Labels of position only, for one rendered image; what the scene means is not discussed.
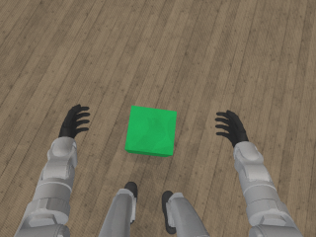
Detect robot right hand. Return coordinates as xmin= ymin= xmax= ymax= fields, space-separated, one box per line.
xmin=215 ymin=110 xmax=249 ymax=148

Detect robot left foot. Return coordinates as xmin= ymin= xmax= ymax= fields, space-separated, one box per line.
xmin=124 ymin=182 xmax=138 ymax=224

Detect robot right forearm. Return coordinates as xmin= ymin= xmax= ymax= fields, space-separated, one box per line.
xmin=233 ymin=141 xmax=303 ymax=237

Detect carton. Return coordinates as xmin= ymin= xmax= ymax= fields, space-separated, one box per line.
xmin=124 ymin=106 xmax=177 ymax=157

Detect robot left forearm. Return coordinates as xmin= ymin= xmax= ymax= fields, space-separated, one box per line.
xmin=14 ymin=136 xmax=78 ymax=237

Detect robot right upper arm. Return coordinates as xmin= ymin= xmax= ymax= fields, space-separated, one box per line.
xmin=249 ymin=224 xmax=302 ymax=237

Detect robot left shin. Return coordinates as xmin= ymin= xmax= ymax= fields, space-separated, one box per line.
xmin=113 ymin=189 xmax=133 ymax=200

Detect robot left hand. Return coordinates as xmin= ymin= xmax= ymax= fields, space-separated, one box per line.
xmin=58 ymin=104 xmax=90 ymax=139

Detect robot left upper arm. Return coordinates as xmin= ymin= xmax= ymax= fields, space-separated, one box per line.
xmin=16 ymin=223 xmax=70 ymax=237

